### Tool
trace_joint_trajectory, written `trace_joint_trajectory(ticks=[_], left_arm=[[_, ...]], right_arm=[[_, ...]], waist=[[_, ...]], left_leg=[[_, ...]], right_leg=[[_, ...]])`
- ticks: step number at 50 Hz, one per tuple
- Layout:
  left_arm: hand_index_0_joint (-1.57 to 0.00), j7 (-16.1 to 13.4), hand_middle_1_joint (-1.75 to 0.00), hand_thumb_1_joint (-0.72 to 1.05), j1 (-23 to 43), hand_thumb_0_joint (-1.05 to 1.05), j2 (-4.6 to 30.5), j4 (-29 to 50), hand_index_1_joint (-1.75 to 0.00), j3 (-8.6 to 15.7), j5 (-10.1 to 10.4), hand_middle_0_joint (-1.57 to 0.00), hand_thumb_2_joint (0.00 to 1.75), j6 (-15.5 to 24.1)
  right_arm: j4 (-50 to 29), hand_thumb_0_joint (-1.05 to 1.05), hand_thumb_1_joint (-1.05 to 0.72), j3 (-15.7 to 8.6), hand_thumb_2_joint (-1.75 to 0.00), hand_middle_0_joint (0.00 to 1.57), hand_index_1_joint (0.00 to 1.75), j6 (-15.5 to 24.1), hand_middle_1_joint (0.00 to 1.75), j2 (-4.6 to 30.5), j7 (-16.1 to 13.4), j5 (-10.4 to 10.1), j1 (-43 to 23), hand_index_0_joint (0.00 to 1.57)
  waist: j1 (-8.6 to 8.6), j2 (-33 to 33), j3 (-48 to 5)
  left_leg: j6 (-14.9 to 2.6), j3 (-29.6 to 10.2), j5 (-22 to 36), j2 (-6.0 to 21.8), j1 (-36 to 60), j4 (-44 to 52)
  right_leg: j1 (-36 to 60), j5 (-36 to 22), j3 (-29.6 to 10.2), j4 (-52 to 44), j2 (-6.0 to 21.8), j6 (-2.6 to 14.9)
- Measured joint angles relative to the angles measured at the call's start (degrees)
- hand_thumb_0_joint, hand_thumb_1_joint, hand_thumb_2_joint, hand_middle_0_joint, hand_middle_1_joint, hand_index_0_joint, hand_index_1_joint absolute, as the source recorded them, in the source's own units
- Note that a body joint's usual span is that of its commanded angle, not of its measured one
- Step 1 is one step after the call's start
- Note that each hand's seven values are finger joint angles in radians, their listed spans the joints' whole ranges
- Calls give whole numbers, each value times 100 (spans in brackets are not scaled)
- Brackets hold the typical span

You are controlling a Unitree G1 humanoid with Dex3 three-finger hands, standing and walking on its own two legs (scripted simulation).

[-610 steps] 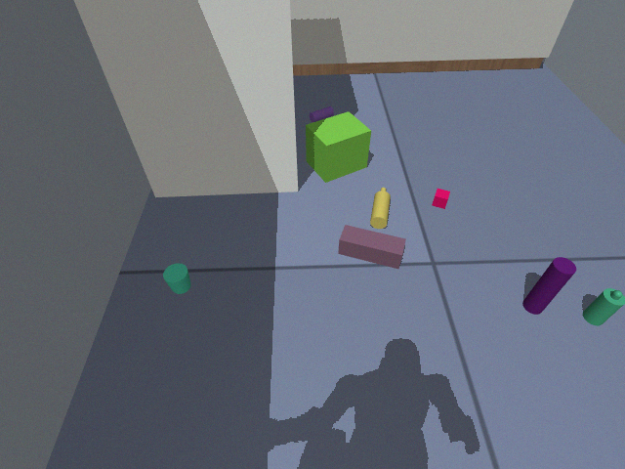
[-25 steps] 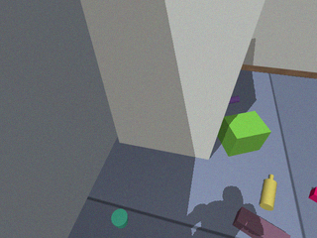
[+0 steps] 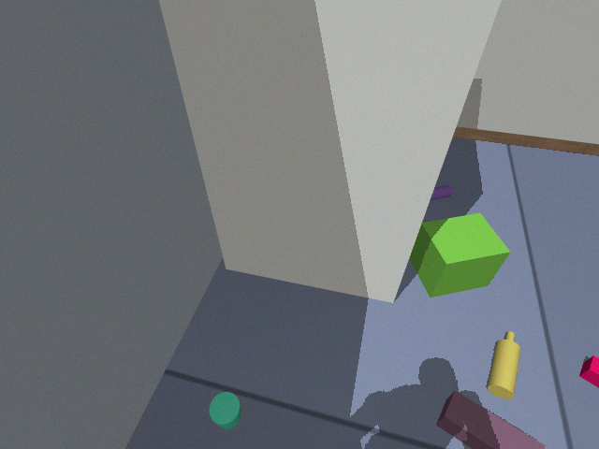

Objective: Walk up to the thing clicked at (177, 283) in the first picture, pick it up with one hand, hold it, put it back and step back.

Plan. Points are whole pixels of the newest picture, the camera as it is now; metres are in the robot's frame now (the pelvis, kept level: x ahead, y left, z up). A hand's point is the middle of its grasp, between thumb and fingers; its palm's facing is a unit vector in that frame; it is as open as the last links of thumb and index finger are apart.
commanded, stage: stand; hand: left
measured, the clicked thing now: (226, 412) +0.40 +0.23 -0.74
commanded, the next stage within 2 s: none
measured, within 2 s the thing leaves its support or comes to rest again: neither
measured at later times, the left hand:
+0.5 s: hand out of the picture +0.09 +0.25 -0.16, palm faces -0.02 -0.94 -0.34, open 7.4 cm
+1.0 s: hand out of the picture +0.10 +0.26 -0.16, palm faces -0.02 -0.94 -0.34, open 7.4 cm
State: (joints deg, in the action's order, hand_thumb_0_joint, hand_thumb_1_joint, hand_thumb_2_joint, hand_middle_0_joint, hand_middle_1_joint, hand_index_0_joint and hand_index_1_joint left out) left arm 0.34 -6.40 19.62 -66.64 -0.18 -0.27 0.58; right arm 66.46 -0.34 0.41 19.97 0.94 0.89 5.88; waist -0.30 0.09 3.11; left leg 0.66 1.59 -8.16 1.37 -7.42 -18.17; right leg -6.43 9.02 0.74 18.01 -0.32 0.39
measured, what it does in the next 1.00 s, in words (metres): stands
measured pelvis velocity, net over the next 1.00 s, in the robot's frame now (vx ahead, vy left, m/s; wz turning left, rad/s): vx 0.02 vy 0.00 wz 0.01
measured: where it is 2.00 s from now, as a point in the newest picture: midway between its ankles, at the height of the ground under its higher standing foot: outside the picture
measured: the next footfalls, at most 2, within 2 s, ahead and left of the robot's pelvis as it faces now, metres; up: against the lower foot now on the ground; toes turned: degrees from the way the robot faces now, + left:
none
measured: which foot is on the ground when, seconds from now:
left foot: down 0.00-1.00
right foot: down 0.00-1.00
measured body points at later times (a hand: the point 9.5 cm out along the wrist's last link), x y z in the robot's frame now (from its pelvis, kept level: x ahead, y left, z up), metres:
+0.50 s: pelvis +0.02 +0.00 +0.00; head +0.02 +0.00 +0.45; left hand +0.09 +0.30 -0.13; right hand +0.09 -0.30 -0.14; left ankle +0.02 +0.13 -0.75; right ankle +0.01 -0.11 -0.75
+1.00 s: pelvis +0.02 +0.00 +0.00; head +0.03 +0.00 +0.45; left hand +0.10 +0.30 -0.13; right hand +0.11 -0.30 -0.13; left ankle +0.02 +0.13 -0.75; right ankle +0.01 -0.11 -0.75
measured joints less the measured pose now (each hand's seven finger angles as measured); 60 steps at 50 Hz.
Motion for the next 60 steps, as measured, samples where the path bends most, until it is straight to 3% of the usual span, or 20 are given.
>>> trace_joint_trajectory(ticks=[60], left_arm=[[-20, -26, -30, 90, -24, 1, 31, 147, -30, 23, -17, -20, 90, -11]], right_arm=[[-140, 0, -90, 60, -90, 20, 30, 4, 30, -5, -45, -22, -13, 20]], waist=[[17, 5, -57]], left_leg=[[-32, -10, -146, -54, 181, 73]], right_leg=[[197, 149, 9, -84, 53, -37]])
